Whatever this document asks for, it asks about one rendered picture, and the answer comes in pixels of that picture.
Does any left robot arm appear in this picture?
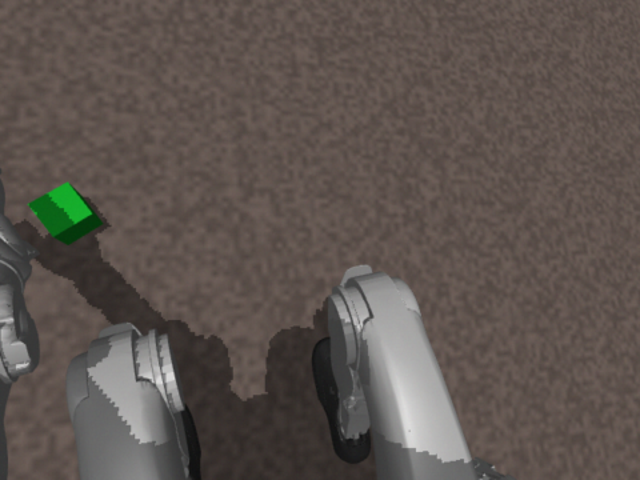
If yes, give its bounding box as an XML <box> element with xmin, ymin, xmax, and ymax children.
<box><xmin>0</xmin><ymin>213</ymin><xmax>40</xmax><ymax>480</ymax></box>

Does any left robot hand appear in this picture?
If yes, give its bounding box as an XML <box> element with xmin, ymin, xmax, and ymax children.
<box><xmin>0</xmin><ymin>168</ymin><xmax>40</xmax><ymax>260</ymax></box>

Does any right robot foot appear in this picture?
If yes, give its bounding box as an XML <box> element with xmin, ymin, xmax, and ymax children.
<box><xmin>312</xmin><ymin>337</ymin><xmax>371</xmax><ymax>464</ymax></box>

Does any right robot hand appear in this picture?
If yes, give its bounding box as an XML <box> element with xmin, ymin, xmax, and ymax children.
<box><xmin>472</xmin><ymin>457</ymin><xmax>516</xmax><ymax>480</ymax></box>

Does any left robot foot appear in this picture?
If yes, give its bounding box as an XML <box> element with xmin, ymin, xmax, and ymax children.
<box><xmin>180</xmin><ymin>404</ymin><xmax>201</xmax><ymax>480</ymax></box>

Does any cube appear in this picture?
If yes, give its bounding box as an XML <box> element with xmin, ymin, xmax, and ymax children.
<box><xmin>28</xmin><ymin>182</ymin><xmax>103</xmax><ymax>245</ymax></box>

